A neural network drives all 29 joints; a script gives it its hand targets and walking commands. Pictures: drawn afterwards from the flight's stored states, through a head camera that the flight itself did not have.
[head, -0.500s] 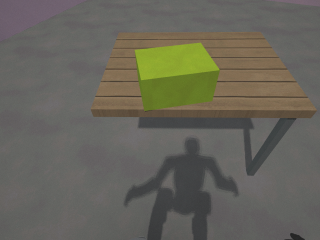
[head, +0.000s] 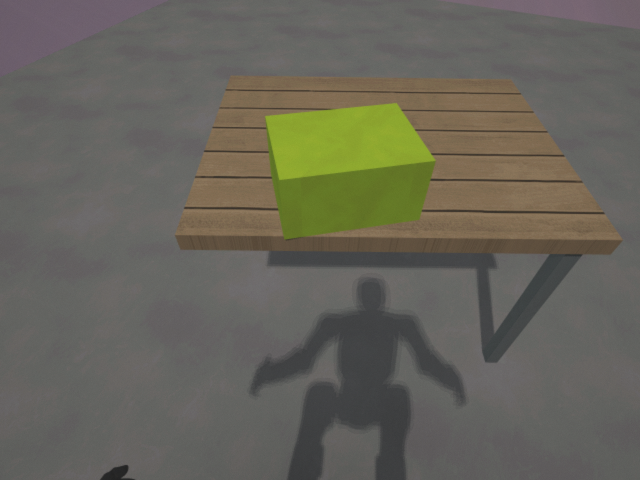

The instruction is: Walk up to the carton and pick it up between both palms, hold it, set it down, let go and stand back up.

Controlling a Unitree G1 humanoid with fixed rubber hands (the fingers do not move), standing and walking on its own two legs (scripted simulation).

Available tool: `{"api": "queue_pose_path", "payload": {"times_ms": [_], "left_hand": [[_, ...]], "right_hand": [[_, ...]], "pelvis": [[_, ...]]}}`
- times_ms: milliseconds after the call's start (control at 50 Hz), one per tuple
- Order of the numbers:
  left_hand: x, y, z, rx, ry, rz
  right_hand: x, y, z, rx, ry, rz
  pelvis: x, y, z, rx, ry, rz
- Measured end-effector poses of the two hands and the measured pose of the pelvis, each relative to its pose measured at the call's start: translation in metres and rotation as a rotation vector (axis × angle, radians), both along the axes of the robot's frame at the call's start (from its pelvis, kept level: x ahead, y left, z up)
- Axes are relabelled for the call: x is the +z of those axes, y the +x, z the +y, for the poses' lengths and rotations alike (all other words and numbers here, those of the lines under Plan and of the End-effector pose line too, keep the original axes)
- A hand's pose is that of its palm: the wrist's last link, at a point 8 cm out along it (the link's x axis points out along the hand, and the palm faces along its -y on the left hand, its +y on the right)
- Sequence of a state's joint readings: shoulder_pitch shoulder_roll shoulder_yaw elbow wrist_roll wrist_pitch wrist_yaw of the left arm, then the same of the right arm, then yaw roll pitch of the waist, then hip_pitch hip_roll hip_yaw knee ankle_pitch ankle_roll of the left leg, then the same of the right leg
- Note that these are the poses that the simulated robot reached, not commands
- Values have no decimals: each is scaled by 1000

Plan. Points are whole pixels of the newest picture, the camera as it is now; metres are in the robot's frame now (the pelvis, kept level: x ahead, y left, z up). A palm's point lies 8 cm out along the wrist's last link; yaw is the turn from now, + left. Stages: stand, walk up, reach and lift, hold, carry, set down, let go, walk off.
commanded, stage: walk up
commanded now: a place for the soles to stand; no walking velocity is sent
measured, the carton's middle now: (342, 168) +0.74 +0.00 -0.05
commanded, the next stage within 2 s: none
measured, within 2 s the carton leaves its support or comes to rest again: neither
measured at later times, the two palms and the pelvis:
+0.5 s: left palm out of the picture +0.11 +0.31 -0.10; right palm out of the picture +0.12 -0.31 -0.10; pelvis +0.02 -0.01 +0.00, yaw +0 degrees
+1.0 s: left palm (112, 469) +0.16 +0.30 -0.09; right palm out of the picture +0.07 -0.39 -0.11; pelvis +0.07 -0.04 -0.01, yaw +0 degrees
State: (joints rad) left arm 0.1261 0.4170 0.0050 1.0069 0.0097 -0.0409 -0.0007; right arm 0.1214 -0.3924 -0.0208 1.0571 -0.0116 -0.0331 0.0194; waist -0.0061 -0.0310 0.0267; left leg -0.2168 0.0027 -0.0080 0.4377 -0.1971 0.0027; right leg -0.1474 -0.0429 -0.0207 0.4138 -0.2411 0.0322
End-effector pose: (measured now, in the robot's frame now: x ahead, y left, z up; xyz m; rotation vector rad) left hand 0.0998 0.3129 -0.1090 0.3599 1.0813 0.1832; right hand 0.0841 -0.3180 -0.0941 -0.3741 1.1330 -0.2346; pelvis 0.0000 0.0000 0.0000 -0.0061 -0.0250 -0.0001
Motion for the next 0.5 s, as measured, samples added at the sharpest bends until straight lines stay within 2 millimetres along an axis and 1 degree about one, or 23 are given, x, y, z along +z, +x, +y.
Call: {"api": "queue_pose_path", "payload": {"times_ms": [140, 240, 360, 500], "left_hand": [[0, 0, 1, 24, 10, 37], [4, 0, 3, 39, 24, 51], [7, 2, 3, 48, 37, 55], [8, 6, 1, 46, 38, 57]], "right_hand": [[1, 29, 1, 12, 7, -27], [-3, 42, 4, 16, 24, -36], [-8, 46, 7, 14, 42, -24], [-11, 40, 5, 3, 44, 1]], "pelvis": [[1, 9, -2, 1, 2, -3], [2, 14, -3, 3, 3, -6], [2, 17, -5, 6, 5, -9], [3, 18, -6, 8, 6, -11]]}}
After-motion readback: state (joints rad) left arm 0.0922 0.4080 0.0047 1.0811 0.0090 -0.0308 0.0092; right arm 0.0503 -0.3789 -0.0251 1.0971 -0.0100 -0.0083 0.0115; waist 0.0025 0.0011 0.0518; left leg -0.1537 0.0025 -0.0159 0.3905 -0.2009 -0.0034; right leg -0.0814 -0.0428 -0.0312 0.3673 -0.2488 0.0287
